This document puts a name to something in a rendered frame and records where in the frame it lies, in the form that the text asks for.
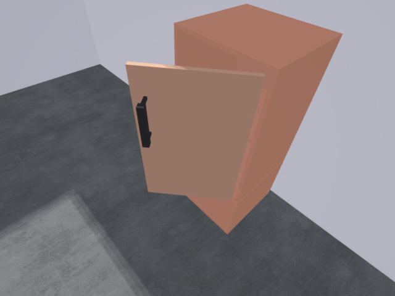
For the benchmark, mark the handle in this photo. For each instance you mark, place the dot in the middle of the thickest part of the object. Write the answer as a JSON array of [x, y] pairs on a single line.
[[143, 123]]

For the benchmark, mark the cupboard door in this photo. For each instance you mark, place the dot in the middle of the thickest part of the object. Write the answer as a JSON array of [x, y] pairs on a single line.
[[200, 120]]

